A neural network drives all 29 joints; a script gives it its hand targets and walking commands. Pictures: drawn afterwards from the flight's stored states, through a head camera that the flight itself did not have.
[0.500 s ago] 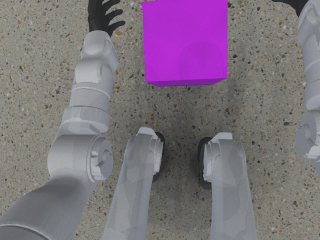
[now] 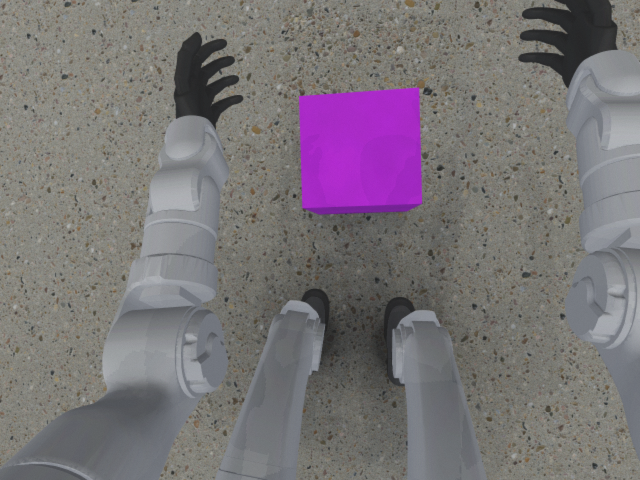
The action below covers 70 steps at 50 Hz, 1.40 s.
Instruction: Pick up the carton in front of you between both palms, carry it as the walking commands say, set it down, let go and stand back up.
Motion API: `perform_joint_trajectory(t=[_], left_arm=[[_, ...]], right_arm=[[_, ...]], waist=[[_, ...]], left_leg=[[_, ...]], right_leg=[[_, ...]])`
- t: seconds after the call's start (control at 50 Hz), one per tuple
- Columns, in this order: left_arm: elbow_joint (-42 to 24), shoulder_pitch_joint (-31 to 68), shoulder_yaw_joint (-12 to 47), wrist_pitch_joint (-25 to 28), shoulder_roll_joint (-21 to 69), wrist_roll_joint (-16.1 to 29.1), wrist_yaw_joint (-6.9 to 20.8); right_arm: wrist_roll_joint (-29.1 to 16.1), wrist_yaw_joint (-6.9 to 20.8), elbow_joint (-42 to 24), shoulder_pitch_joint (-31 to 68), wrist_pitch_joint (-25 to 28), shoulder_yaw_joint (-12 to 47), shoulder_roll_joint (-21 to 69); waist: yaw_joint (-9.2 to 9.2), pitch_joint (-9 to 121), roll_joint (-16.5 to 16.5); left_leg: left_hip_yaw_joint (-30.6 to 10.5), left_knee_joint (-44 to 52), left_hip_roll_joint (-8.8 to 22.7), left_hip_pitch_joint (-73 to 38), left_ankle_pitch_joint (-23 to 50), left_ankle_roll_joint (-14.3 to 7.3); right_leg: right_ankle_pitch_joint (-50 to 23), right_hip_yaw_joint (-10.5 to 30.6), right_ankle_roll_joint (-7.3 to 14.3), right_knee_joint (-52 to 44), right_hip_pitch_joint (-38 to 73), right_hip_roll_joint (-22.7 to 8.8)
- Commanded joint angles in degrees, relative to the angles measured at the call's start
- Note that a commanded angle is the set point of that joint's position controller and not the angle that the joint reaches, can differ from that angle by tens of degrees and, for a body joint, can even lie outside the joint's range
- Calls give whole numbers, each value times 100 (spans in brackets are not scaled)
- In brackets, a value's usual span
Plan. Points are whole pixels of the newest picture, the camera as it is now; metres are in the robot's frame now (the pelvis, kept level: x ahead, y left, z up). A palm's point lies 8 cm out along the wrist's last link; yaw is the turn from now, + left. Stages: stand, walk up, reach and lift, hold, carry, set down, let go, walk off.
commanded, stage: let go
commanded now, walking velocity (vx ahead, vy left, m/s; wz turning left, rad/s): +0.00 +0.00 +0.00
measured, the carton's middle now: (360, 162) +0.51 +0.02 -0.49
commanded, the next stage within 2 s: stand in 1.38 s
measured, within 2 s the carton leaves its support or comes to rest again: neither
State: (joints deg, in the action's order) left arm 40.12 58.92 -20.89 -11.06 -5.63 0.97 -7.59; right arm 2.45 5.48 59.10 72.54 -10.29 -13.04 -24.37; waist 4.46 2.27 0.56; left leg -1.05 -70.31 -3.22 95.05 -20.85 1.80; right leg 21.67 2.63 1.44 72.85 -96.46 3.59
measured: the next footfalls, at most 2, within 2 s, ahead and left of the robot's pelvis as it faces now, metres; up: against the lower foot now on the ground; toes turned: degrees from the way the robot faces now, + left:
none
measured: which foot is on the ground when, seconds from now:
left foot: down 0.00-1.00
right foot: down 0.00-1.00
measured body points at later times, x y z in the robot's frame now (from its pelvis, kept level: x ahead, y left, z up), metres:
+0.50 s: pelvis +0.06 +0.02 +0.11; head +0.26 +0.00 +0.51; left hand +0.39 +0.23 +0.01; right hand +0.41 -0.22 +0.00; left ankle +0.08 +0.13 -0.58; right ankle +0.07 -0.09 -0.58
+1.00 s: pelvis +0.10 +0.02 +0.16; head +0.13 +0.02 +0.61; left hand +0.27 +0.25 +0.08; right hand +0.27 -0.22 +0.08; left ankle +0.08 +0.12 -0.58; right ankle +0.07 -0.10 -0.58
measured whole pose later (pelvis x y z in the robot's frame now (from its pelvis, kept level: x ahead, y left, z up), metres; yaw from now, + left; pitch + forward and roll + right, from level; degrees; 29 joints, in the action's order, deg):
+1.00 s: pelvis +0.10 +0.02 +0.16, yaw -1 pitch +1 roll +0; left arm 24.6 -13.8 -1.6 -3.7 -12.8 1.1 4.0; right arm 0.3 3.2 26.6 -12.4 -3.2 -3.1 -12.0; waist 0.7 -2.1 -0.1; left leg -3.5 -25.0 -2.6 10.9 -15.0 -1.1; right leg 15.2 3.0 0.7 24.8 -10.5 2.1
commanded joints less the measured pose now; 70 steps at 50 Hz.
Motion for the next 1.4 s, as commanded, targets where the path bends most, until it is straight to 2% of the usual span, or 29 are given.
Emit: perform_joint_trajectory(t=[0.0,0.08,0.14,0.18,0.3,0.44,0.66,0.72,0.8,0.92,1.06,1.22,1.24,1.26,1.36,1.38], left_arm=[[-557,857,-68,164,-460,-153,86],[-630,99,-5,269,-495,-384,263],[-821,-691,170,375,-643,-576,487],[-996,-1210,325,443,-759,-674,654],[-1356,-2380,787,607,-860,-518,954],[-1262,-3991,1162,886,-823,-172,1105],[-1803,-6223,1622,1201,-909,15,1029],[-1968,-6693,1680,1223,-992,23,1045],[-2084,-6977,1765,1158,-1106,53,1110],[-2105,-7004,1814,882,-1181,42,1163],[-2084,-6979,1698,472,-1206,-150,1149],[-2168,-6925,1642,293,-1185,-208,1173],[-2552,-6701,1649,-18,-1364,-320,1034],[-2444,-6783,1722,-93,-1283,-271,971],[-2484,-6779,1806,-238,-1177,-181,852],[-1598,-6684,1595,260,-1910,-254,634]], right_arm=[[180,-15,-531,1227,161,-184,-516],[441,-177,-810,430,205,-335,-227],[564,-396,-1311,-454,233,-394,131],[528,-526,-1720,-1111,275,-362,348],[254,-603,-2694,-2471,492,-115,522],[77,-463,-2704,-4255,774,124,692],[-117,-415,-3053,-6708,1185,463,700],[-138,-395,-3248,-7249,1219,557,716],[-175,-368,-3483,-7861,1155,690,752],[-223,-254,-3756,-8264,844,843,740],[-226,-108,-4007,-8218,439,912,710],[-163,-125,-4096,-8228,246,890,701],[-277,-238,-3780,-8606,429,809,717],[-254,-289,-3862,-8505,465,883,709],[-259,-333,-3960,-8286,455,924,647],[6,-531,-3165,-8184,635,809,60]], waist=[[4,5481,641],[-81,5901,648],[-122,6133,641],[-105,6070,537],[-84,4996,218],[-175,3784,162],[-216,2327,-178],[-221,1859,-116],[-323,1160,59],[-437,139,27],[-368,-572,-210],[-402,-650,-65],[-478,-284,-221],[-496,-367,-48],[-417,-507,25],[-284,-633,535]], left_leg=[[485,783,-113,-2250,1443,244],[467,1156,-130,-2673,1785,200],[439,1433,-142,-2953,1974,135],[402,1613,-131,-3260,2066,88],[159,2224,14,-4707,2200,-38],[-94,2755,145,-5984,2389,-64],[-269,3636,224,-7981,3509,54],[-248,3987,204,-8280,3426,63],[-188,4428,172,-8475,2896,13],[-85,4824,145,-8648,1932,-52],[-27,4926,170,-8637,1303,-84],[-29,4842,161,-8929,1395,-114],[-10,4641,12,-8941,1360,-68],[-32,4610,41,-8891,1329,-84],[-80,4576,64,-8643,1265,-115],[-351,4443,362,-8019,961,-54]], right_leg=[[-2172,12,-230,-916,4428,-76],[-2896,49,-259,-1290,5307,-87],[-3513,118,-283,-1548,6050,-113],[-3648,150,-290,-1735,6315,-122],[-2849,86,-237,-2479,6090,-111],[-2299,6,-222,-3053,6137,-142],[-2561,-12,-168,-4042,7233,-123],[-2638,-12,-183,-4365,7788,-141],[-2585,-20,-219,-4739,8423,-165],[-1909,-101,-233,-5099,8804,-185],[-1286,-142,-192,-5191,9060,-221],[-1443,-121,-204,-5139,9156,-206],[-1813,-88,-157,-4949,9367,-229],[-1898,-90,-186,-4911,9268,-222],[-1722,-100,-157,-4874,9248,-249],[-731,223,-250,-4897,8327,-521]])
